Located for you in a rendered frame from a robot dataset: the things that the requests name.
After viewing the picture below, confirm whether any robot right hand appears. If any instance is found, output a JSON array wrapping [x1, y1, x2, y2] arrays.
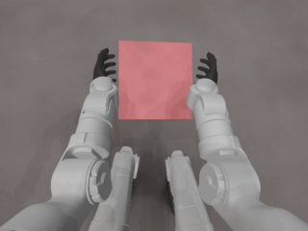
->
[[195, 52, 218, 84]]

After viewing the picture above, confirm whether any robot right forearm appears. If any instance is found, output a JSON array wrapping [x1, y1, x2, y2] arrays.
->
[[186, 78, 261, 186]]

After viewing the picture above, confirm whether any robot left forearm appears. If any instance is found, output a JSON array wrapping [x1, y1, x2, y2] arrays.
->
[[50, 76, 119, 192]]

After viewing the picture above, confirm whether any right robot thigh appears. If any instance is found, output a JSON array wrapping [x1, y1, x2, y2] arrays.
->
[[165, 154, 215, 231]]

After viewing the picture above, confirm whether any right robot foot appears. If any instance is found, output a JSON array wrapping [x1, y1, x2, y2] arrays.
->
[[167, 180, 175, 214]]

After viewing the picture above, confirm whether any right robot upper arm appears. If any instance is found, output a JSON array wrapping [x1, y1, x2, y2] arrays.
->
[[198, 160, 308, 231]]

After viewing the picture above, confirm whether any carton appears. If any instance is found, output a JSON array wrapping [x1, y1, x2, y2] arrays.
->
[[118, 40, 193, 120]]

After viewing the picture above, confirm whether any robot left hand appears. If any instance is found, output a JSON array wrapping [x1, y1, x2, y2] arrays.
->
[[93, 48, 116, 82]]

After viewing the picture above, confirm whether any left robot upper arm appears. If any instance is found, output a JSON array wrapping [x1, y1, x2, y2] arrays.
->
[[0, 158, 113, 231]]

